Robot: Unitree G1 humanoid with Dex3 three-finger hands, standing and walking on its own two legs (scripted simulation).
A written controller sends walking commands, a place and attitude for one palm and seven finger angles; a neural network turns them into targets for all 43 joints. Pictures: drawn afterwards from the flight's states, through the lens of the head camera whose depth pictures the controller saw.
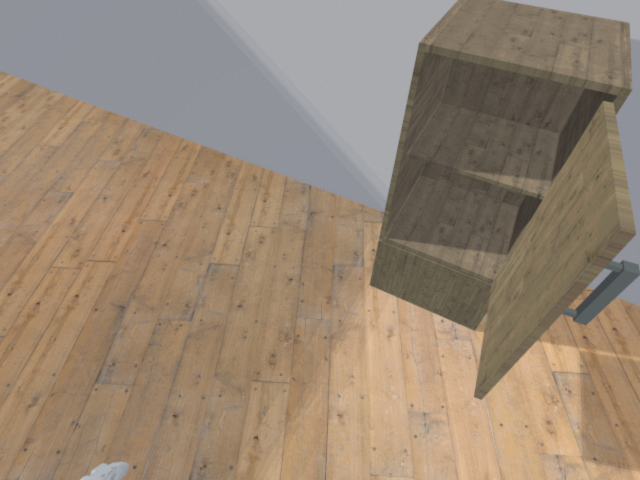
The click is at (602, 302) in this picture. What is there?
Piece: cupboard door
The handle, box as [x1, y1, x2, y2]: [562, 260, 639, 324]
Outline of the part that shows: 638,265 624,260 620,263 611,261 605,268 611,269 612,271 574,310 567,308 562,313 572,316 574,321 586,324 639,274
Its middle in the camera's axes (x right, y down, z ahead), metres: +0.44 +0.09 +0.64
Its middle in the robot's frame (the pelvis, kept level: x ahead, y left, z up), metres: +0.44 -0.42 -0.05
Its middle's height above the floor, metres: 0.72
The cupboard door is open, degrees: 95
